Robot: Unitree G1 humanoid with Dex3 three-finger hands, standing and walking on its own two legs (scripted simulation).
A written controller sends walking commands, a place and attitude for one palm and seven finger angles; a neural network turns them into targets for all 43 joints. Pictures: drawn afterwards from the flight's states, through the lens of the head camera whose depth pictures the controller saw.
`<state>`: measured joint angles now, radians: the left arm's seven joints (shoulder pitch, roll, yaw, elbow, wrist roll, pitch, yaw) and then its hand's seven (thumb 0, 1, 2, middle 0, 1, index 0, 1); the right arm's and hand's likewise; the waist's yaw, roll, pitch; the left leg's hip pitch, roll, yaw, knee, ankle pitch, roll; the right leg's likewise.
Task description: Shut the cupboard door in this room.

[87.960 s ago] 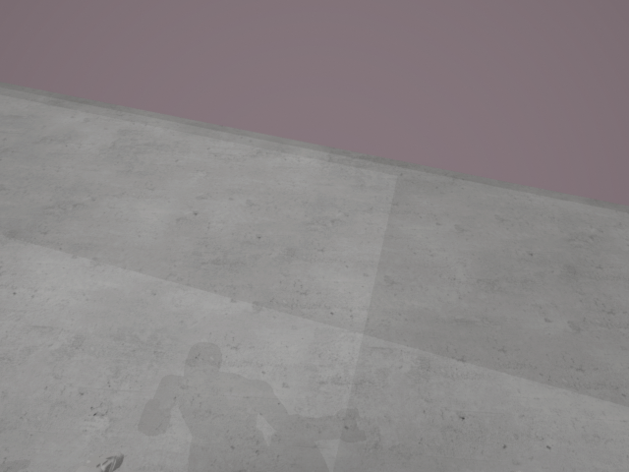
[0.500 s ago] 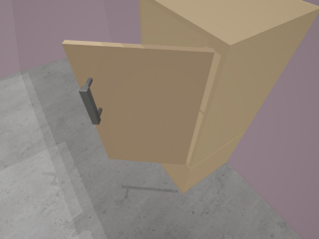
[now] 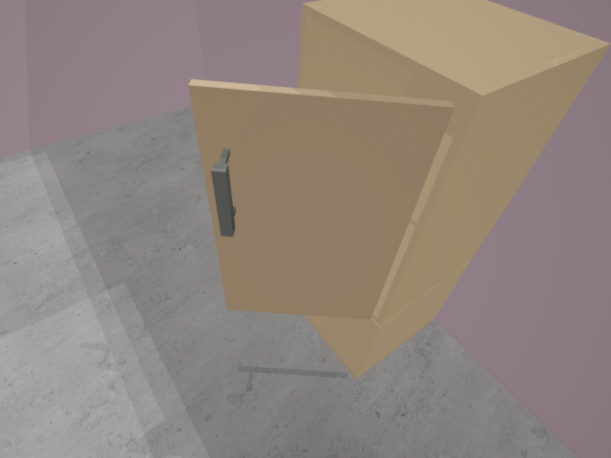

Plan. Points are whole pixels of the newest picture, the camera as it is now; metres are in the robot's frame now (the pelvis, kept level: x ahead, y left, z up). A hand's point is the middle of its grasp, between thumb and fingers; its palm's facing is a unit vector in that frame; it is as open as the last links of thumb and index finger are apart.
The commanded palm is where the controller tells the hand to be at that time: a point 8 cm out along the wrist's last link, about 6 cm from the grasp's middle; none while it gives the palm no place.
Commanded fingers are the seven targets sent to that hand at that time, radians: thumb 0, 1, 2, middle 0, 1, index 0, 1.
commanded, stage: shuffle to correct the standing spot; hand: left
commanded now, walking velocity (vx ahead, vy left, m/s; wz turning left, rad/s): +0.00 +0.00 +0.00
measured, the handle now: (226, 193) +0.49 +0.17 +0.06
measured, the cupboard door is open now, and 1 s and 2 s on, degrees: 51 51 51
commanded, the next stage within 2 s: come to a stop and stand still in 0.54 s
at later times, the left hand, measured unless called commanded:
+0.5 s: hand out of the picture +0.02 +0.15 -0.17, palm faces -0.03 -0.99 -0.16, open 7.4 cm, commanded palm none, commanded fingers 0.00 0.90 0.90 -0.20 -0.30 -0.20 -0.30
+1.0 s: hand out of the picture +0.07 +0.15 -0.18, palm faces +0.06 -0.98 -0.18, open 7.4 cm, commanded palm none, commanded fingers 0.00 0.90 0.90 -0.20 -0.30 -0.20 -0.30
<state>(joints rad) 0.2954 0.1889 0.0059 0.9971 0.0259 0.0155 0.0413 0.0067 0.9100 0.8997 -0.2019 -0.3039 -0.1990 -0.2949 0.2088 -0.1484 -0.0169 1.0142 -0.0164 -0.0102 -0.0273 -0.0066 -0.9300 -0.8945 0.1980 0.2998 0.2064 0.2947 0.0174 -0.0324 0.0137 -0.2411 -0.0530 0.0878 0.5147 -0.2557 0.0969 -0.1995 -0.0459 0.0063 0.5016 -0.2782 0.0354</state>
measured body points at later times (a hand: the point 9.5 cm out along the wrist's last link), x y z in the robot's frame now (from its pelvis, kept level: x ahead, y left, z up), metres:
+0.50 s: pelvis +0.00 -0.02 +0.01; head +0.02 -0.02 +0.46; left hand +0.02 +0.20 -0.15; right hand -0.04 -0.26 -0.15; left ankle +0.02 +0.05 -0.73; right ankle +0.00 -0.17 -0.72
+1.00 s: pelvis +0.06 -0.02 +0.00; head +0.11 +0.00 +0.45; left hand +0.07 +0.20 -0.17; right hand +0.14 -0.25 -0.15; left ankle +0.08 +0.05 -0.73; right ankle +0.00 -0.17 -0.72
